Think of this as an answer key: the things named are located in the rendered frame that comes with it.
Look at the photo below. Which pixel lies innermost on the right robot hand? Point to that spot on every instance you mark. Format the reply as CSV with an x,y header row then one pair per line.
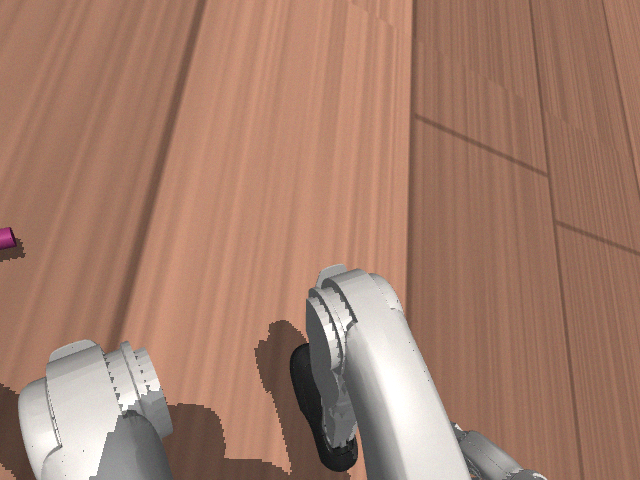
x,y
484,458

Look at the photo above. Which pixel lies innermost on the right robot foot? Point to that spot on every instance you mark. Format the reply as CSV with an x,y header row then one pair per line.
x,y
309,399

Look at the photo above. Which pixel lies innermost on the bottle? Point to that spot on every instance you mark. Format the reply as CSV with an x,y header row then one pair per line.
x,y
7,238

